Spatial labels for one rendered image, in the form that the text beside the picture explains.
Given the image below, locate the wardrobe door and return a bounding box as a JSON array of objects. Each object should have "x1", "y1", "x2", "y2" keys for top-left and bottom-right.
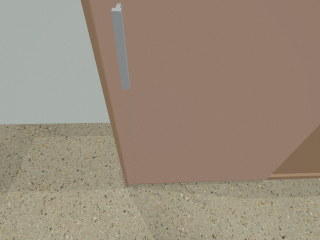
[
  {"x1": 272, "y1": 125, "x2": 320, "y2": 174},
  {"x1": 90, "y1": 0, "x2": 320, "y2": 184}
]

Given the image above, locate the handle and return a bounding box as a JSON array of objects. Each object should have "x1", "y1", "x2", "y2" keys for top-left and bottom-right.
[{"x1": 111, "y1": 3, "x2": 130, "y2": 90}]

